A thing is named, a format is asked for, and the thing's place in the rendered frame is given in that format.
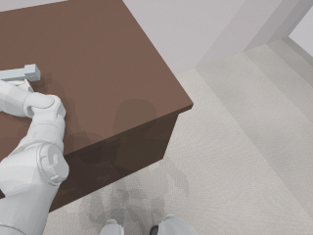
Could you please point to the left robot forearm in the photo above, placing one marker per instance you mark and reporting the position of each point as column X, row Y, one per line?
column 48, row 124

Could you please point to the robot left hand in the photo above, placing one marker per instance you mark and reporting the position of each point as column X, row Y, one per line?
column 13, row 95

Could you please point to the left robot upper arm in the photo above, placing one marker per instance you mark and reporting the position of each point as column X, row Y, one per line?
column 30, row 181

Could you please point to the robot left thigh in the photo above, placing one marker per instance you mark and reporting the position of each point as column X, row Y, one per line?
column 112, row 229

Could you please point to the robot left shin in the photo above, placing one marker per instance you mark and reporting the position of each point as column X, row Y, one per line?
column 111, row 221

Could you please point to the tap lever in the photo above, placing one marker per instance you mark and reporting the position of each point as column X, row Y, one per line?
column 30, row 72

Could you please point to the counter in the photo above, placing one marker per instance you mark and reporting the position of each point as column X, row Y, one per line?
column 121, row 99

